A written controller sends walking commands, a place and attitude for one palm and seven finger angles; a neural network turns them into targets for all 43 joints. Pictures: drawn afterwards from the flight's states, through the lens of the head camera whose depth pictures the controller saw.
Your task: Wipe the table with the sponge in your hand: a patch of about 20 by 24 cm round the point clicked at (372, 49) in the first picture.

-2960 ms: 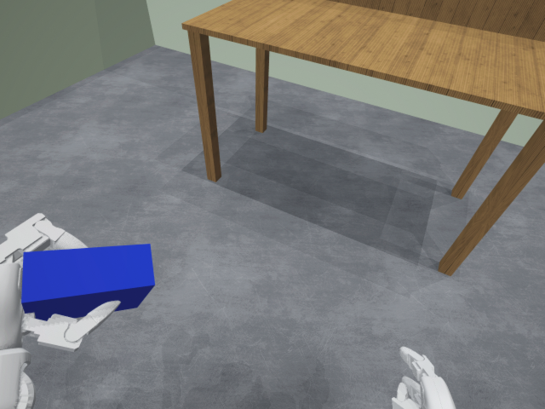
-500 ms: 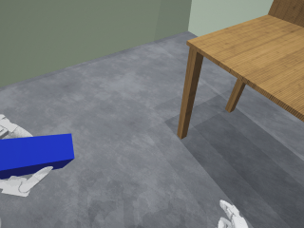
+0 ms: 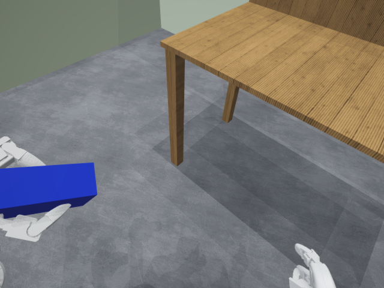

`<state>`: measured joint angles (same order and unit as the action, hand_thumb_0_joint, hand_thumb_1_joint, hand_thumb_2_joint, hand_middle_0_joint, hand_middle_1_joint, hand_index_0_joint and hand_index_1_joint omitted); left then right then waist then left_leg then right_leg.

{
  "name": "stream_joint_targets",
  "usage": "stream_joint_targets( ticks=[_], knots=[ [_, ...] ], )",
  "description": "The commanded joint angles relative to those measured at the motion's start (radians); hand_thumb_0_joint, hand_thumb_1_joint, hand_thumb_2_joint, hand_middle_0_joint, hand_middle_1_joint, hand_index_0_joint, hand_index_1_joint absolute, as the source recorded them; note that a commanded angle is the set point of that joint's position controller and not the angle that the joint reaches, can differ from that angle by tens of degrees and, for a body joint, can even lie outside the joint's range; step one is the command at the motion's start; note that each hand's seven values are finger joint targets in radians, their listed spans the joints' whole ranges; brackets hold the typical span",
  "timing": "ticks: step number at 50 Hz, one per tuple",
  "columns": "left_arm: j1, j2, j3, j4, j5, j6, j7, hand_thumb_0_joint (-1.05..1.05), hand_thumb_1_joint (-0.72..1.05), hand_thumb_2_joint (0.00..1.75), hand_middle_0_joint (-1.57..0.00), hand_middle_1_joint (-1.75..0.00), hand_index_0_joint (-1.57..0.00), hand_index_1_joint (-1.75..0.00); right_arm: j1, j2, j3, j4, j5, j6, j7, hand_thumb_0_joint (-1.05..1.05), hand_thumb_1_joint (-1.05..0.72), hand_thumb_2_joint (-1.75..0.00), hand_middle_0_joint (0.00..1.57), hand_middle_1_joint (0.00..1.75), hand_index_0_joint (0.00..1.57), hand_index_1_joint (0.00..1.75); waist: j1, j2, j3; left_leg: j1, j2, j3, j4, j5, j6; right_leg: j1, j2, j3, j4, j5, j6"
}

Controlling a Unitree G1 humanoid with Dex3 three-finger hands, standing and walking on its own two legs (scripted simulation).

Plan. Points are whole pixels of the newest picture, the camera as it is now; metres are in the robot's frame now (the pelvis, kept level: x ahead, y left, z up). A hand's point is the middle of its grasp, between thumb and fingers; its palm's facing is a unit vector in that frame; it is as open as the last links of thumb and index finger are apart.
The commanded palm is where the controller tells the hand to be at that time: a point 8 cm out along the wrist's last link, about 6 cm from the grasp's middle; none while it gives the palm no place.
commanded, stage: turn to face it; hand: left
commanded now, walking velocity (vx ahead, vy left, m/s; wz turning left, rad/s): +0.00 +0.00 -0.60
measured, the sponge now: (60, 189) +0.22 +0.23 +0.16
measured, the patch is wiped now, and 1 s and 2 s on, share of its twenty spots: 0.00 0.00 0.00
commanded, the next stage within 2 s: take the last steps up to it in 1.84 s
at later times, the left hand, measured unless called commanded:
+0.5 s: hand (157, 191) +0.22 +0.08 +0.18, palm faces +0.02 -0.81 -0.59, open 9.1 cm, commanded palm +0.18 +0.15 +0.19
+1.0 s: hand (177, 224) +0.17 +0.04 +0.19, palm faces -0.07 -0.90 -0.43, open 9.1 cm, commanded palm +0.16 +0.09 +0.19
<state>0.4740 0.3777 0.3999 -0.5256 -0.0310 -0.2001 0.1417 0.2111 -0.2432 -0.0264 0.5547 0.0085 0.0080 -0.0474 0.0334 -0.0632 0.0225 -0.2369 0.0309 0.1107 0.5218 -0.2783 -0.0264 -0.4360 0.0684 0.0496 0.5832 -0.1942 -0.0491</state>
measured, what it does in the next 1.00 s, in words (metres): walks backwards, turning right: right foot, then left foot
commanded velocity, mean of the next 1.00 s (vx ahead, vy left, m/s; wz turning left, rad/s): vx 0.00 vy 0.00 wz -0.60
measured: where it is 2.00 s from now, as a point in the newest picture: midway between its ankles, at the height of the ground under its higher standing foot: outside the picture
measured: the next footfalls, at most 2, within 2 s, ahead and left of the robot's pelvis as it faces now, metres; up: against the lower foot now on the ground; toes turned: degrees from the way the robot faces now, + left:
right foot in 0.28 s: +0.01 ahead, -0.16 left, +0.00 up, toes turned -18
left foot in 0.80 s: -0.01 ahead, +0.08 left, +0.00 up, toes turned -23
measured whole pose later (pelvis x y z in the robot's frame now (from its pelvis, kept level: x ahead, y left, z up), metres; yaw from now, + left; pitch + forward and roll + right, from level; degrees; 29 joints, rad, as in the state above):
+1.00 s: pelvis -0.14 -0.05 +0.01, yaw -35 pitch -1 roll -1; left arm 0.44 0.36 0.37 -0.51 -0.02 -0.20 0.14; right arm 0.22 -0.14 0.03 0.52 0.01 -0.02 0.00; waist 0.08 0.03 0.05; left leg -0.21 0.17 0.15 0.51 -0.27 -0.08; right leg -0.49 0.00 -0.04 0.94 -0.41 0.06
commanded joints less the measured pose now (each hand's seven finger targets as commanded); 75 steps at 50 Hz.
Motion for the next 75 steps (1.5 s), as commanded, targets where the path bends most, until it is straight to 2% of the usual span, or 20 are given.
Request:
stream_joint_targets(
  ticks=[1, 5, 13, 15, 16, 18, 22, 37, 39, 40, 41, 44, 47, 52, 54, 56, 57, 60, 69, 75],
  knots=[
    [-0.131, 0.169, 0.063, -0.248, 0.025, -0.066, 0.017, 0.0, 0.1, 1.3, -1.2, -1.6, -1.2, -1.6, -0.106, -0.066, -0.01, -0.164, -0.009, -0.068, 0.001, 0.0, -0.9, -0.9, 0.2, 0.3, 0.2, 0.3, 0.003, 0.347, -0.082, 0.018, 0.449, -0.281, -0.237, 0.239, 0.188, -0.113, -0.078, -0.011, 0.512, -0.298, 0.087],
    [-0.163, 0.107, -0.008, -0.265, 0.022, -0.05, 0.005, 0.0, 0.1, 1.3, -1.2, -1.6, -1.2, -1.6, -0.063, -0.095, -0.03, -0.148, 0.006, -0.087, 0.029, 0.0, -0.9, -0.9, 0.2, 0.3, 0.2, 0.3, -0.011, 0.338, -0.015, 0.039, 0.35, -0.018, -0.16, 0.401, 0.108, -0.073, -0.097, -0.108, 0.359, -0.234, 0.107],
    [-0.11, 0.147, 0.06, -0.155, 0.008, -0.041, -0.001, 0.0, 0.1, 1.3, -1.2, -1.6, -1.2, -1.6, -0.024, -0.096, -0.031, -0.147, 0.006, -0.103, 0.051, 0.0, -0.9, -0.9, 0.2, 0.3, 0.2, 0.3, -0.022, 0.286, -0.11, 0.052, 0.308, 0.08, 0.125, 0.444, 0.015, 0.247, -0.057, -0.205, -0.105, -0.003, 0.09],
    [-0.069, 0.229, 0.13, -0.172, 0.009, -0.055, 0.013, 0.0, 0.1, 1.3, -1.2, -1.6, -1.2, -1.6, -0.044, -0.047, -0.019, -0.169, 0.014, -0.095, 0.048, 0.0, -0.9, -0.9, 0.2, 0.3, 0.2, 0.3, -0.01, -0.112, -0.19, -0.243, 0.129, 0.098, 0.493, -0.14, -0.048, 0.507, -0.31, 0.175, -0.13, 0.704, -0.054],
    [-0.041, 0.256, 0.18, -0.169, -0.002, -0.055, 0.025, 0.0, 0.1, 1.3, -1.2, -1.6, -1.2, -1.6, -0.079, -0.047, -0.007, -0.172, 0.007, -0.088, 0.044, 0.0, -0.9, -0.9, 0.2, 0.3, 0.2, 0.3, -0.001, -0.21, -0.22, -0.379, 0.077, -0.015, 0.646, -0.384, -0.069, 0.52, -0.42, 0.312, -0.118, 0.938, -0.12],
    [0.077, 0.269, 0.213, -0.222, -0.027, -0.043, 0.023, 0.0, 0.1, 1.3, -1.2, -1.6, -1.2, -1.6, -0.091, -0.041, -0.019, -0.173, 0.014, -0.057, 0.044, 0.0, -0.9, -0.9, 0.2, 0.3, 0.2, 0.3, -0.009, -0.125, -0.245, -0.387, 0.103, -0.142, 0.75, -0.293, -0.067, 0.499, -0.401, 0.293, -0.108, 0.738, -0.119],
    [0.134, 0.231, 0.223, -0.277, -0.039, -0.064, 0.03, 0.0, 0.1, 1.3, -1.2, -1.6, -1.2, -1.6, -0.146, -0.025, 0.002, -0.145, 0.001, -0.002, 0.041, 0.0, -0.9, -0.9, 0.2, 0.3, 0.2, 0.3, -0.025, -0.008, -0.256, -0.383, 0.072, -0.119, 0.685, -0.169, -0.082, 0.462, -0.311, 0.194, -0.132, 0.593, -0.106],
    [-0.103, 0.179, 0.065, -0.238, -0.018, -0.031, 0.024, 0.0, 0.1, 1.3, -1.2, -1.6, -1.2, -1.6, -0.103, -0.088, -0.02, -0.17, 0.001, 0.015, 0.022, 0.0, -0.9, -0.9, 0.2, 0.3, 0.2, 0.3, -0.008, -0.033, -0.149, 0.073, 0.005, -0.076, -0.025, -0.149, -0.006, 0.044, -0.226, 0.374, -0.34, -0.185, -0.06],
    [-0.141, 0.17, 0.049, -0.248, -0.014, -0.055, 0.011, 0.0, 0.1, 1.3, -1.2, -1.6, -1.2, -1.6, -0.084, -0.1, -0.016, -0.176, -0.015, 0.002, 0.014, 0.0, -0.9, -0.9, 0.2, 0.3, 0.2, 0.3, -0.021, 0.137, -0.097, 0.208, 0.133, -0.162, -0.238, -0.175, 0.06, -0.134, -0.095, 0.273, -0.156, -0.242, 0.013],
    [-0.161, 0.172, 0.059, -0.264, -0.006, -0.067, 0.007, 0.0, 0.1, 1.3, -1.2, -1.6, -1.2, -1.6, -0.103, -0.111, -0.016, -0.184, -0.022, -0.008, 0.013, 0.0, -0.9, -0.9, 0.2, 0.3, 0.2, 0.3, -0.011, 0.342, -0.067, 0.193, 0.337, -0.353, -0.321, -0.182, 0.139, -0.228, 0.006, 0.123, 0.135, -0.269, 0.058],
    [-0.183, 0.191, 0.07, -0.271, 0.015, -0.07, 0.01, 0.0, 0.1, 1.3, -1.2, -1.6, -1.2, -1.6, -0.094, -0.079, -0.019, -0.193, -0.012, -0.027, 0.011, 0.0, -0.9, -0.9, 0.2, 0.3, 0.2, 0.3, -0.006, 0.352, -0.056, 0.09, 0.452, -0.381, -0.323, -0.063, 0.208, -0.216, -0.009, 0.013, 0.452, -0.263, 0.089],
    [-0.116, 0.146, 0.059, -0.197, 0.01, -0.073, -0.002, 0.0, 0.1, 1.3, -1.2, -1.6, -1.2, -1.6, -0.094, -0.07, -0.032, -0.177, -0.002, -0.047, 0.031, 0.0, -0.9, -0.9, 0.2, 0.3, 0.2, 0.3, -0.001, 0.309, -0.004, -0.102, 0.387, -0.158, -0.29, -0.072, 0.19, -0.143, -0.072, 0.003, 0.689, -0.228, 0.099],
    [-0.163, 0.113, 0.016, -0.223, 0.006, -0.062, 0.002, 0.0, 0.1, 1.3, -1.2, -1.6, -1.2, -1.6, -0.072, -0.08, -0.025, -0.16, 0.013, -0.067, 0.043, 0.0, -0.9, -0.9, 0.2, 0.3, 0.2, 0.3, -0.006, 0.321, 0.013, -0.005, 0.332, 0.008, -0.208, 0.154, 0.106, -0.093, -0.092, -0.098, 0.368, -0.224, 0.113],
    [-0.191, 0.131, 0.016, -0.171, 0.015, -0.046, 0.007, 0.0, 0.1, 1.3, -1.2, -1.6, -1.2, -1.6, -0.03, -0.104, -0.032, -0.146, 0.007, -0.107, 0.041, 0.0, -0.9, -0.9, 0.2, 0.3, 0.2, 0.3, -0.029, 0.31, -0.061, 0.075, 0.305, 0.05, -0.014, 0.34, 0.041, 0.137, -0.025, -0.208, -0.025, -0.12, 0.115],
    [-0.192, 0.163, 0.048, -0.188, 0.018, -0.054, 0.011, 0.0, 0.1, 1.3, -1.2, -1.6, -1.2, -1.6, -0.024, -0.091, -0.03, -0.145, 0.013, -0.11, 0.05, 0.0, -0.9, -0.9, 0.2, 0.3, 0.2, 0.3, -0.025, 0.199, -0.126, 0.022, 0.254, 0.072, 0.186, 0.263, 0.003, 0.295, -0.094, -0.13, -0.173, 0.089, 0.073],
    [-0.124, 0.279, 0.166, -0.208, 0.011, -0.072, 0.033, 0.0, 0.1, 1.3, -1.2, -1.6, -1.2, -1.6, -0.095, -0.043, -0.007, -0.174, 0.004, -0.1, 0.042, 0.0, -0.9, -0.9, 0.2, 0.3, 0.2, 0.3, 0.01, -0.213, -0.186, -0.353, 0.05, 0.017, 0.575, -0.392, -0.061, 0.498, -0.391, 0.331, -0.148, 0.857, -0.108],
    [-0.082, 0.272, 0.176, -0.209, -0.006, -0.057, 0.03, 0.0, 0.1, 1.3, -1.2, -1.6, -1.2, -1.6, -0.117, -0.056, -0.027, -0.164, 0.019, -0.085, 0.042, 0.0, -0.9, -0.9, 0.2, 0.3, 0.2, 0.3, 0.008, -0.24, -0.251, -0.343, 0.069, -0.109, 0.683, -0.354, -0.059, 0.479, -0.404, 0.357, -0.138, 0.809, -0.102],
    [0.132, 0.249, 0.224, -0.287, -0.038, -0.074, 0.027, 0.0, 0.1, 1.3, -1.2, -1.6, -1.2, -1.6, -0.139, -0.016, 0.004, -0.163, 0.008, -0.034, 0.048, 0.0, -0.9, -0.9, 0.2, 0.3, 0.2, 0.3, -0.002, -0.022, -0.253, -0.383, 0.081, -0.143, 0.681, -0.225, -0.063, 0.484, -0.336, 0.268, -0.111, 0.588, -0.13],
    [0.14, 0.193, 0.183, -0.199, -0.034, -0.052, 0.029, 0.0, 0.1, 1.3, -1.2, -1.6, -1.2, -1.6, -0.111, -0.075, -0.033, -0.158, 0.012, -0.004, 0.033, 0.0, -0.9, -0.9, 0.2, 0.3, 0.2, 0.3, -0.011, -0.072, -0.193, -0.134, 0.02, -0.088, 0.254, -0.194, -0.036, 0.23, -0.284, 0.334, -0.254, 0.123, -0.123],
    [-0.018, 0.159, 0.077, -0.212, -0.015, -0.048, 0.013, 0.0, 0.1, 1.3, -1.2, -1.6, -1.2, -1.6, -0.076, -0.104, -0.031, -0.159, 0.005, -0.014, 0.007, 0.0, -0.9, -0.9, 0.2, 0.3, 0.2, 0.3, -0.033, 0.058, -0.124, 0.14, 0.095, -0.131, -0.152, -0.15, 0.052, -0.016, -0.147, 0.276, -0.204, -0.176, 0.006]
  ],
)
